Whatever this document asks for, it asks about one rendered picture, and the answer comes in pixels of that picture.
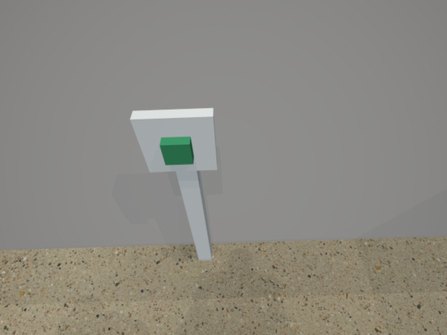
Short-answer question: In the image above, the panel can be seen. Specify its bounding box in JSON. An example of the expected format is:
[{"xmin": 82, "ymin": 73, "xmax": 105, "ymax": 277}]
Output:
[{"xmin": 130, "ymin": 108, "xmax": 217, "ymax": 260}]

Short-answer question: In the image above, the button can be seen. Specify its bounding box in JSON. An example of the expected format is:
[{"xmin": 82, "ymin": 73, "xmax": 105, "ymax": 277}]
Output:
[{"xmin": 160, "ymin": 137, "xmax": 194, "ymax": 165}]

